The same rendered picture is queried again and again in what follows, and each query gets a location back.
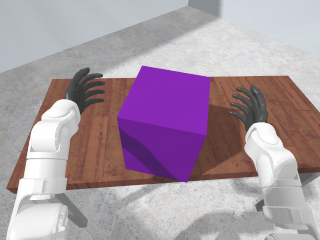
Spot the table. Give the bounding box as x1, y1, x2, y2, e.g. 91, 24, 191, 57
6, 75, 320, 228

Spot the right robot hand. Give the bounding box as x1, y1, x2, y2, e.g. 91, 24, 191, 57
228, 85, 268, 132

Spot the left robot forearm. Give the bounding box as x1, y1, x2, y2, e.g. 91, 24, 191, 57
6, 99, 81, 240

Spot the left robot upper arm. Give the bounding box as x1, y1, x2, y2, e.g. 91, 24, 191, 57
10, 203, 69, 240

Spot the carton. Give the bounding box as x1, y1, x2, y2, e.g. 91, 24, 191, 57
117, 65, 211, 183

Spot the right robot forearm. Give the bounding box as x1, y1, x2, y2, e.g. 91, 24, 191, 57
244, 122, 320, 240

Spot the left robot hand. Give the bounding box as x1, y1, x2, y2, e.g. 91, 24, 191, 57
64, 67, 105, 115

